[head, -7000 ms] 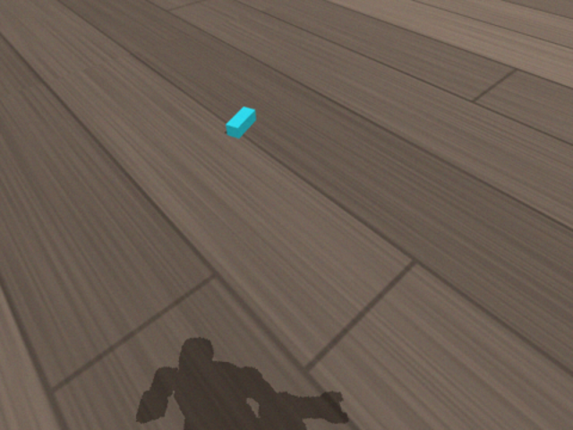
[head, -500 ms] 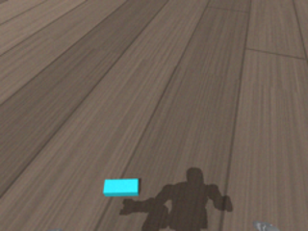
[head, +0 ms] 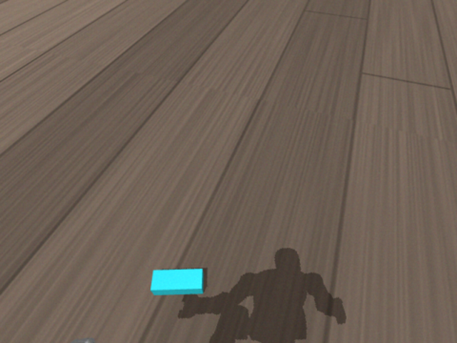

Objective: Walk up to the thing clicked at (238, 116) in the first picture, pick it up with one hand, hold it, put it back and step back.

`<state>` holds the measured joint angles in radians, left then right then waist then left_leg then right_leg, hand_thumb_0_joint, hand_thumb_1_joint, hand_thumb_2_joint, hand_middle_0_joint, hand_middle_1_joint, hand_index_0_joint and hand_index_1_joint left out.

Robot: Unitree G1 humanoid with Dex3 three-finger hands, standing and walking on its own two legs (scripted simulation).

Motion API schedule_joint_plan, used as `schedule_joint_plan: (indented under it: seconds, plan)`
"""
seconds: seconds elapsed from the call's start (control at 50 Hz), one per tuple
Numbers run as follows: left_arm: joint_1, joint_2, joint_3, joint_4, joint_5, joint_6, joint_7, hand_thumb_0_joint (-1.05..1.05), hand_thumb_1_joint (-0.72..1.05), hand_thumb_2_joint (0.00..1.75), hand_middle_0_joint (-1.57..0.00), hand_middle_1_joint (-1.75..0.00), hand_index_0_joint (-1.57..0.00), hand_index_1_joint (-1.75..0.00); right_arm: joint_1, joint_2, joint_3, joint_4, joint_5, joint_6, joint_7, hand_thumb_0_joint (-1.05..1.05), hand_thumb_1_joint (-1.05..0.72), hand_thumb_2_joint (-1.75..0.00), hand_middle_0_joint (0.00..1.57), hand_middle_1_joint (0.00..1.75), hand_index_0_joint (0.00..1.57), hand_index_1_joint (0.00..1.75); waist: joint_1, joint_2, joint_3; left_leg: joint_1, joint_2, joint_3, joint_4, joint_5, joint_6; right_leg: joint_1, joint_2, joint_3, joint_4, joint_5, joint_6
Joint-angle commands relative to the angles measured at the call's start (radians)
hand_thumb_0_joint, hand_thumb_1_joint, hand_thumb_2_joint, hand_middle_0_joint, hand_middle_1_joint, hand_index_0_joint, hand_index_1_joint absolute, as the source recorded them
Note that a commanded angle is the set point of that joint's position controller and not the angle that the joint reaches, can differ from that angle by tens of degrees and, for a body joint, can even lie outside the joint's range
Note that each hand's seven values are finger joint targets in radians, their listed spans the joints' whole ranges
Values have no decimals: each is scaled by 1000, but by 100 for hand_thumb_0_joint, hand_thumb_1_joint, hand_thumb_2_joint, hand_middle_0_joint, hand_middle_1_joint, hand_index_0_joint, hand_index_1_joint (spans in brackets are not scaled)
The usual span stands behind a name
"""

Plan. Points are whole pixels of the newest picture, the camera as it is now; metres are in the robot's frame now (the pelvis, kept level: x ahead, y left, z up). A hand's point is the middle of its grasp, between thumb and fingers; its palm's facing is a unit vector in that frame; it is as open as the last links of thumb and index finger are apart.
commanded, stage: walk up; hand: left
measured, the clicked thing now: (178, 282) +0.44 +0.23 -0.74
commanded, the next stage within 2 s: stand in 0.10 s
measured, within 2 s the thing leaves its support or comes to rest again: neither
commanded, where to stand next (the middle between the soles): +0.08 +0.04 m, yaw +0 degrees
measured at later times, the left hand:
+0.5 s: hand out of the picture +0.08 +0.24 -0.16, palm faces -0.02 -0.94 -0.33, open 7.4 cm
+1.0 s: hand out of the picture +0.10 +0.24 -0.16, palm faces -0.03 -0.94 -0.34, open 7.4 cm
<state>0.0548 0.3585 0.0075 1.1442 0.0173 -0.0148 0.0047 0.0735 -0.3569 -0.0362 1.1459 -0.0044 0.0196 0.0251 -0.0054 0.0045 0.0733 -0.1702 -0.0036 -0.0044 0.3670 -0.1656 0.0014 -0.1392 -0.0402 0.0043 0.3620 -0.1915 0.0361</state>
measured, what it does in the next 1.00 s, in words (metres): stands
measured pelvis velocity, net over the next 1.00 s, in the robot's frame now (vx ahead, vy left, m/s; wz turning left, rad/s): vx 0.02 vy -0.01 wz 0.00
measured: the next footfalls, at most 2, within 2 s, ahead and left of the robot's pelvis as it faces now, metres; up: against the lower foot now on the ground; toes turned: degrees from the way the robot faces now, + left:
none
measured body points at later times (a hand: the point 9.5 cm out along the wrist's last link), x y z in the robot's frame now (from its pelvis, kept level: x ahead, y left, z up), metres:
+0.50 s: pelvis +0.01 -0.01 +0.00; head +0.03 +0.00 +0.45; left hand +0.08 +0.29 -0.14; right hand +0.10 -0.31 -0.13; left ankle +0.02 +0.12 -0.75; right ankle +0.00 -0.14 -0.75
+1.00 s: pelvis +0.02 -0.01 +0.00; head +0.04 -0.01 +0.45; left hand +0.10 +0.29 -0.13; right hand +0.10 -0.31 -0.13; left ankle +0.02 +0.12 -0.75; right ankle +0.00 -0.14 -0.75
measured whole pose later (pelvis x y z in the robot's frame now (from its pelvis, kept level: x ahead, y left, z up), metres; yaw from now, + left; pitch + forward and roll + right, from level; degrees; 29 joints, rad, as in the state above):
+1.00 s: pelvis +0.02 -0.01 +0.00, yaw +0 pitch -2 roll +0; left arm 0.09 0.35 0.01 1.13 0.01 -0.01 0.00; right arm 0.08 -0.35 -0.01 1.14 -0.01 -0.01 0.01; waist 0.00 0.00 0.06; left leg -0.12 0.01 -0.01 0.33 -0.17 -0.01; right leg -0.08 -0.03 0.00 0.31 -0.19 0.02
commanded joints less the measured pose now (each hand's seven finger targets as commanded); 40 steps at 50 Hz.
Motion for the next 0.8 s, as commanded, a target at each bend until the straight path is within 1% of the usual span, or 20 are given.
schedule_joint_plan:
  seconds: [0.0, 0.04, 0.06, 0.08, 0.12, 0.16, 0.2, 0.22, 0.24, 0.28, 0.3, 0.42, 0.44, 0.46, 0.62, 0.68, 0.7, 0.72, 0.74, 0.78]
  plan:
    - [-46, 223, 42, -63, -5, -24, 14, 0, 90, 90, -20, -30, -20, -30, -63, -213, -35, -74, 1, -23, -15, 0, -90, -90, 20, 30, 20, 30, 5, -3, -130, 42, 116, -91, -54, 123, 24, 22, -94, 57, -58, 119, -46]
    - [-46, 226, 43, -64, -3, -22, 14, 0, 90, 90, -20, -30, -20, -30, -59, -216, -37, -74, 0, -22, -15, 0, -90, -90, 20, 30, 20, 30, 3, -11, -124, 42, 113, -90, -57, 103, 24, 15, -94, 59, -56, 107, -47]
    - [-45, 217, 41, -62, -5, -22, 14, 0, 90, 90, -20, -30, -20, -30, -60, -209, -35, -70, 0, -21, -15, 0, -90, -90, 20, 30, 20, 30, 4, -2, -120, 42, 116, -98, -65, 100, 23, 8, -92, 59, -62, 94, -45]
    - [-28, 199, 39, -53, -12, -18, 9, 0, 90, 90, -20, -30, -20, -30, -52, -184, -20, -70, -4, -33, -16, 0, -90, -90, 20, 30, 20, 30, 3, -43, -130, 54, 132, -122, -88, 78, 22, 17, -81, 63, -65, 55, -40]
    - [-29, 196, 39, -62, -10, -19, 7, 0, 90, 90, -20, -30, -20, -30, -62, -203, -22, -72, -7, -43, -19, 0, -90, -90, 20, 30, 20, 30, 9, -23, -138, 60, 132, -112, -73, 132, 23, 34, -86, 67, -72, 102, -36]
    - [-26, 202, 42, -59, -9, -18, 5, 0, 90, 90, -20, -30, -20, -30, -69, -203, -21, -71, -8, -47, -21, 0, -90, -90, 20, 30, 20, 30, 8, -5, -114, 54, 127, -108, -81, 116, 16, 25, -86, 70, -77, 91, -37]
    - [-20, 206, 43, -59, -10, -17, 2, 0, 90, 90, -20, -30, -20, -30, -55, -204, -20, -68, -7, -47, -22, 0, -90, -90, 20, 30, 20, 30, 2, 3, -95, 32, 122, -109, -100, 41, 9, 19, -84, 76, -87, 59, -39]
    - [-23, 202, 45, -63, -8, -17, 2, 0, 90, 90, -20, -30, -20, -30, -59, -207, -21, -71, -8, -48, -23, 0, -90, -90, 20, 30, 20, 30, 3, 10, -100, 35, 128, -110, -98, 48, 14, 32, -86, 73, -88, 81, -40]
    - [-12, 201, 43, -63, -7, -17, 1, 0, 90, 90, -20, -30, -20, -30, -68, -205, -21, -74, -8, -50, -23, 0, -90, -90, 20, 30, 20, 30, 9, 9, -119, 50, 129, -108, -91, 90, 13, 35, -88, 73, -83, 96, -41]
    - [-18, 205, 46, -65, -7, -18, 1, 0, 90, 90, -20, -30, -20, -30, -56, -198, -17, -72, -6, -53, -25, 0, -90, -90, 20, 30, 20, 30, 3, 5, -119, 49, 126, -103, -90, 115, 11, 49, -89, 74, -87, 114, -40]
    - [-5, 202, 45, -64, -7, -19, 1, 0, 90, 90, -20, -30, -20, -30, -66, -199, -17, -73, -6, -53, -25, 0, -90, -90, 20, 30, 20, 30, 8, 11, -115, 63, 127, -101, -88, 113, 11, 32, -87, 73, -89, 107, -38]
    - [3, 201, 45, -68, -6, -18, 1, 0, 90, 90, -20, -30, -20, -30, -63, -199, -17, -76, -4, -51, -25, 0, -90, -90, 20, 30, 20, 30, 4, -3, -108, 75, 127, -98, -82, 106, 12, 20, -87, 75, -97, 95, -40]
    - [-3, 205, 46, -72, -6, -20, 2, 0, 90, 90, -20, -30, -20, -30, -58, -198, -17, -78, -6, -52, -26, 0, -90, -90, 20, 30, 20, 30, 0, -5, -135, 85, 131, -95, -70, 147, 13, 39, -92, 76, -93, 129, -41]
    - [0, 199, 45, -73, -5, -20, 2, 0, 90, 90, -20, -30, -20, -30, -63, -203, -19, -78, -4, -51, -27, 0, -90, -90, 20, 30, 20, 30, 2, 4, -126, 85, 128, -93, -67, 164, 11, 34, -89, 71, -92, 146, -39]
    - [1, 201, 43, -73, -7, -18, 3, 0, 90, 90, -20, -30, -20, -30, -57, -203, -13, -75, -2, -49, -28, 0, -90, -90, 20, 30, 20, 30, -1, -2, -117, 78, 131, -94, -70, 161, 10, 46, -90, 69, -93, 148, -39]
    - [12, 206, 44, -72, -9, -16, 1, 0, 90, 90, -20, -30, -20, -30, -56, -203, -11, -76, -3, -49, -29, 0, -90, -90, 20, 30, 20, 30, 5, -9, -122, 87, 132, -92, -73, 161, 11, 49, -91, 70, -92, 148, -42]
    - [15, 194, 41, -70, -6, -15, 1, 0, 90, 90, -20, -30, -20, -30, -60, -208, -11, -77, -2, -49, -29, 0, -90, -90, 20, 30, 20, 30, 7, 8, -113, 75, 128, -89, -70, 154, 11, 49, -91, 71, -99, 158, -40]
    - [6, 204, 43, -73, -6, -16, 3, 0, 90, 90, -20, -30, -20, -30, -49, -199, -9, -77, -3, -49, -29, 0, -90, -90, 20, 30, 20, 30, 2, -1, -114, 67, 129, -90, -77, 156, 10, 58, -93, 68, -93, 158, -41]
    - [14, 201, 43, -72, -8, -15, 2, 0, 90, 90, -20, -30, -20, -30, -54, -204, -8, -74, 0, -48, -29, 0, -90, -90, 20, 30, 20, 30, 8, -1, -108, 73, 128, -93, -78, 144, 11, 49, -90, 69, -98, 144, -40]
    - [6, 203, 43, -71, -7, -15, 2, 0, 90, 90, -20, -30, -20, -30, -48, -204, -7, -75, -1, -47, -28, 0, -90, -90, 20, 30, 20, 30, 3, -13, -103, 68, 127, -91, -80, 126, 11, 45, -91, 71, -103, 129, -40]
